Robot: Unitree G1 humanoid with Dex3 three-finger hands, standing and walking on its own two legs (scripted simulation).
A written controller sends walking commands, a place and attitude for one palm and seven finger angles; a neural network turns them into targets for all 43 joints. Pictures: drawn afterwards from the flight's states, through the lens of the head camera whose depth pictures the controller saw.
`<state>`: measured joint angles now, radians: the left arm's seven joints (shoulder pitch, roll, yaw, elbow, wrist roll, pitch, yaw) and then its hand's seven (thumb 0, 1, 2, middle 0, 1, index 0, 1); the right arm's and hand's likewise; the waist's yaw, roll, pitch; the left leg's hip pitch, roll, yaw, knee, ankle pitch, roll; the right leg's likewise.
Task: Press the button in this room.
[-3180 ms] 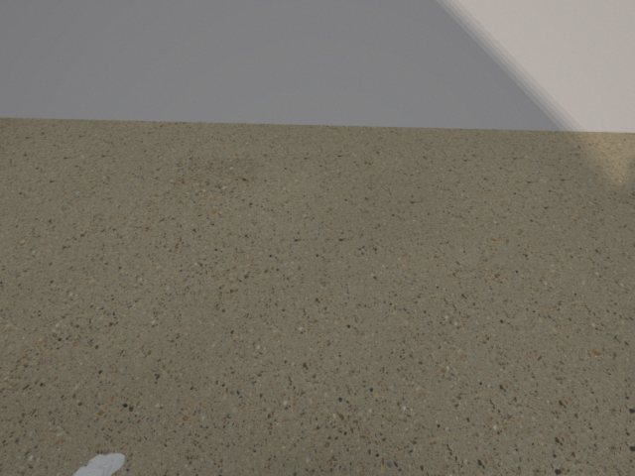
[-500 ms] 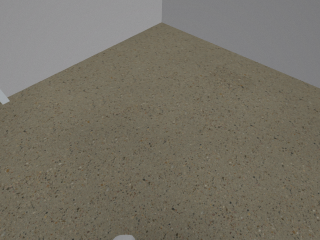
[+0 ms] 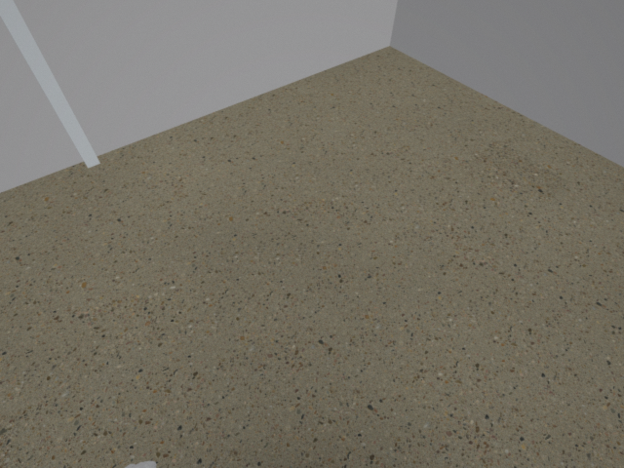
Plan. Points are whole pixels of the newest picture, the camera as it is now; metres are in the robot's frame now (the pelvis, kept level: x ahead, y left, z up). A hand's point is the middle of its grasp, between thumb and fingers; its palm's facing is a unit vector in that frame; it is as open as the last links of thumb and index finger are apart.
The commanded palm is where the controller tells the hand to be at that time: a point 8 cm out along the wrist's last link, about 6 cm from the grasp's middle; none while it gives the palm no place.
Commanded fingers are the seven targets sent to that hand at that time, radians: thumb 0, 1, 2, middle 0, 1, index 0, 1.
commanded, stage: turn or walk to find it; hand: left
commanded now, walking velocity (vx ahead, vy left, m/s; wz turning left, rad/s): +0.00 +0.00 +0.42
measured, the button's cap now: out of the picture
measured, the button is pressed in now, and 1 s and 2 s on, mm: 0 0 0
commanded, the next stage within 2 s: stand and wait in 0.24 s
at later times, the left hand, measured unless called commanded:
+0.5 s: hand out of the picture -0.05 +0.20 -0.19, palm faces +0.24 -0.95 -0.21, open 7.4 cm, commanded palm none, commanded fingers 0.00 0.90 0.90 -0.20 -0.30 -0.20 -0.30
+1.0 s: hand out of the picture -0.09 +0.21 -0.20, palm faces +0.34 -0.93 -0.17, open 7.4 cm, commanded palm none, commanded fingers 0.00 0.90 0.90 -0.20 -0.30 -0.20 -0.30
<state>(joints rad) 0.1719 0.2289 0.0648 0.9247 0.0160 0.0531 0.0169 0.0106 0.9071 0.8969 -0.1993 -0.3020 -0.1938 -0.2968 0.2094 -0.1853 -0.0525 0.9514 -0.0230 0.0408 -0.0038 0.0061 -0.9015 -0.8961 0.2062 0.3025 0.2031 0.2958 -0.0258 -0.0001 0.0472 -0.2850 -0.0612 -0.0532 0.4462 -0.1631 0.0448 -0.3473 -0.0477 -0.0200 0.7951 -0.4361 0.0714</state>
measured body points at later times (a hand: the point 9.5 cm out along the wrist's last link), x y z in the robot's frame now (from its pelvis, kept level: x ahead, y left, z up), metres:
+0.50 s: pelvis -0.03 +0.00 -0.01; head -0.01 +0.03 +0.44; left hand -0.06 +0.25 -0.17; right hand +0.09 -0.23 -0.15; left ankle -0.05 +0.12 -0.74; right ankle -0.01 -0.13 -0.74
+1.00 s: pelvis -0.07 +0.03 -0.02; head -0.06 +0.06 +0.43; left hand -0.10 +0.26 -0.18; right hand +0.04 -0.20 -0.15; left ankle -0.08 +0.12 -0.74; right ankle -0.02 -0.12 -0.74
